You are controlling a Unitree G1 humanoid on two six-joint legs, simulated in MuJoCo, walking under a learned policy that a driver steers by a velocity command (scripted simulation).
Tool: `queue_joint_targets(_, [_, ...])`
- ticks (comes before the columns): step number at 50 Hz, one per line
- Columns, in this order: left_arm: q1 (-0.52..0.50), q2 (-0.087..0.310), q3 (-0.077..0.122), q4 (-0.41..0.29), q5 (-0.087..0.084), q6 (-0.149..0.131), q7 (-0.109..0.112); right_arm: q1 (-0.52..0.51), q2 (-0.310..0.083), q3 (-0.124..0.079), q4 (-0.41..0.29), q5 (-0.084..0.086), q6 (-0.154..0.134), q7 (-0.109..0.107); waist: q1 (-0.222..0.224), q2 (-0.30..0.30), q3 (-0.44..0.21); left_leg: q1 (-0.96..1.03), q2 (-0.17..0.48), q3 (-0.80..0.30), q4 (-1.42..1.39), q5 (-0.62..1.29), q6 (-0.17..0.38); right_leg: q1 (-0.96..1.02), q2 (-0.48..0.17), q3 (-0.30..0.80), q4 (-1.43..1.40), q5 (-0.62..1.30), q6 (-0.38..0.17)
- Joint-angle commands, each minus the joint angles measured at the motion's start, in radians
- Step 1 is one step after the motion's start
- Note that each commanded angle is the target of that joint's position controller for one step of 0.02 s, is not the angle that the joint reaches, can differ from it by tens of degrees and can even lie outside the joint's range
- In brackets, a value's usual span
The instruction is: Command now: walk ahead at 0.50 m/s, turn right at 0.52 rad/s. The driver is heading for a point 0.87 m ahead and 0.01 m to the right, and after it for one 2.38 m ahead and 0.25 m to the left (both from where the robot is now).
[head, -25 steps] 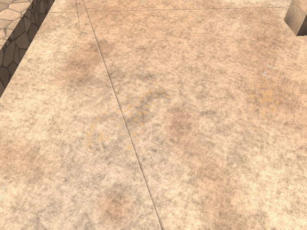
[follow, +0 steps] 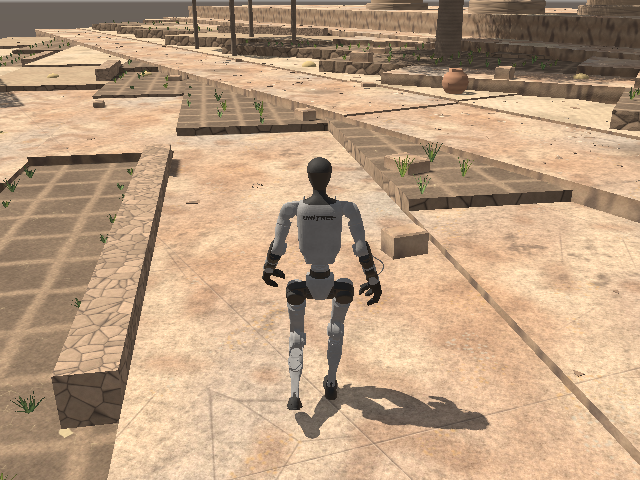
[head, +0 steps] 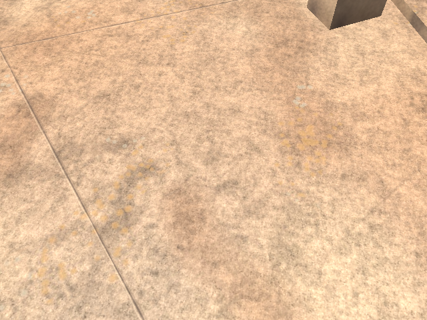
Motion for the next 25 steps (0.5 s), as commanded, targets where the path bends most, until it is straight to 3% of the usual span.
queue_joint_targets(1, [0.106,0.112,0.036,-0.052,0.002,-0.009,0.011,-0.07,-0.144,-0.035,-0.134,-0.009,-0.049,-0.001,0.03,0.066,-0.133,-0.427,0.093,-0.092,0.019,0.083,0.001,0.44,-0.294,0.46,-0.298,0.174,-0.199])
queue_joint_targets(2, [0.08,0.108,0.033,-0.066,0.011,-0.009,0.014,-0.047,-0.141,-0.038,-0.138,-0.017,-0.034,-0.002,-0.001,0.031,-0.113,-0.37,0.107,-0.093,-0.01,0.102,-0.012,0.355,-0.269,0.43,-0.324,0.221,-0.199])
queue_joint_targets(5, [0.087,0.126,0.039,-0.053,0.005,-0.015,0.026,-0.039,-0.109,-0.034,-0.148,-0.033,-0.004,-0.01,-0.02,-0.004,-0.087,-0.332,0.112,-0.059,-0.128,0.153,-0.066,0.224,-0.234,0.351,-0.355,0.329,-0.207])
queue_joint_targets(7, [0.112,0.148,0.045,-0.04,0.003,-0.011,0.039,-0.114,-0.091,-0.027,-0.174,-0.036,0.002,-0.015,0.001,-0.021,-0.065,-0.342,0.098,-0.042,-0.256,0.258,-0.091,0.18,-0.202,0.304,-0.354,0.333,-0.186])
queue_joint_targets(11, [0.18,0.137,0.037,-0.004,-0.005,0.0,0.049,-0.251,-0.055,-0.01,-0.191,-0.025,-0.01,-0.001,0.078,-0.066,-0.074,-0.252,0.049,-0.016,-0.564,0.53,-0.084,0.189,-0.159,0.245,-0.32,0.213,-0.114])
queue_joint_targets(14, [0.23,0.146,0.035,0.024,-0.007,0.001,0.047,-0.321,-0.08,-0.017,-0.214,-0.011,-0.023,0.015,0.111,-0.081,-0.057,-0.259,0.036,-0.028,-0.653,0.53,-0.056,0.277,-0.215,0.311,-0.282,0.152,-0.111])
queue_joint_targets(16, [0.24,0.147,0.035,0.035,-0.005,0.006,0.048,-0.332,-0.104,-0.027,-0.226,-0.01,-0.032,0.023,0.105,-0.091,-0.053,-0.269,0.029,-0.034,-0.702,0.446,-0.024,0.359,-0.256,0.367,-0.237,0.163,-0.101])
queue_joint_targets(18, [0.223,0.155,0.037,0.039,-0.002,0.013,0.049,-0.28,-0.12,-0.037,-0.22,-0.009,-0.038,0.024,0.068,-0.118,-0.055,-0.207,0.015,-0.018,-0.736,0.364,0.013,0.4,-0.274,0.393,-0.19,0.249,-0.083])
queue_joint_targets(19, [0.203,0.144,0.033,0.035,-0.002,0.015,0.049,-0.195,-0.137,-0.049,-0.198,-0.012,-0.041,0.02,0.019,-0.115,-0.091,-0.088,-0.003,0.004,-0.781,0.374,0.041,0.397,-0.239,0.37,-0.113,0.374,-0.063])
queue_joint_targets(20, [0.189,0.11,0.019,0.022,0.006,0.013,0.047,-0.06,-0.176,-0.065,-0.176,-0.023,-0.044,0.014,-0.045,-0.084,-0.202,0.131,0.073,-0.062,-0.754,0.421,0.095,0.334,-0.186,0.321,0.07,0.402,-0.03])
queue_joint_targets(21, [0.265,0.06,0.0,0.007,0.006,0.002,0.048,0.089,-0.26,-0.089,-0.157,-0.037,-0.042,0.009,-0.064,0.096,-0.36,0.509,0.27,-0.357,-0.734,0.393,0.227,0.036,-0.064,0.212,0.405,0.172,0.04])
queue_joint_targets(22, [0.336,0.044,-0.01,0.017,-0.005,-0.01,0.048,0.167,-0.243,-0.092,-0.113,-0.017,-0.028,0.023,-0.061,0.308,-0.41,0.648,0.393,-0.702,-0.866,0.167,0.309,-0.211,0.008,0.188,0.627,-0.405,0.082])
queue_joint_targets(23, [0.256,0.127,0.008,0.013,-0.02,-0.013,0.045,0.144,-0.165,-0.071,-0.117,0.004,-0.024,0.022,-0.081,0.191,-0.28,0.569,0.374,-0.687,-0.906,-0.021,0.268,-0.322,-0.052,0.229,0.716,-0.377,0.078])
queue_joint_targets(24, [0.161,0.143,0.012,-0.009,-0.017,-0.013,0.043,0.07,-0.136,-0.059,-0.129,0.002,-0.014,0.019,-0.071,0.106,-0.155,0.432,0.339,-0.554,-0.93,-0.003,0.232,-0.346,-0.102,0.179,0.714,-0.284,0.078])
queue_joint_targets(25, [0.107,0.131,0.01,-0.024,-0.002,-0.015,0.042,0.018,-0.119,-0.05,-0.136,-0.007,-0.007,0.019,-0.05,0.056,-0.08,0.306,0.296,-0.462,-0.962,0.089,0.221,-0.326,-0.137,0.145,0.661,-0.215,0.079])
